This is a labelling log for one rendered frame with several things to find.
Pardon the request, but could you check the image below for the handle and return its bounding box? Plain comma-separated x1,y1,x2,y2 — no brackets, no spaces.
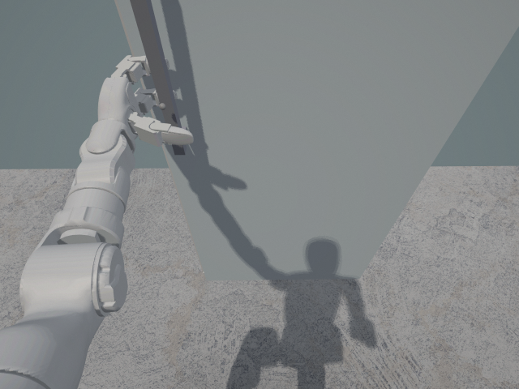
130,0,187,155

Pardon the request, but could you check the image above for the robot left upper arm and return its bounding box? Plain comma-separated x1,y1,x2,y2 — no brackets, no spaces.
0,242,128,389

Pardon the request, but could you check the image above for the fridge door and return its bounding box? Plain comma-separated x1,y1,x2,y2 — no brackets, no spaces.
117,0,519,280

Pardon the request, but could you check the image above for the robot left forearm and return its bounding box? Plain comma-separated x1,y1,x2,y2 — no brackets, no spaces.
19,120,135,312

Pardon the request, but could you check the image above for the robot left hand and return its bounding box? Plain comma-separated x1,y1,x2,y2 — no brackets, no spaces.
98,55,194,147

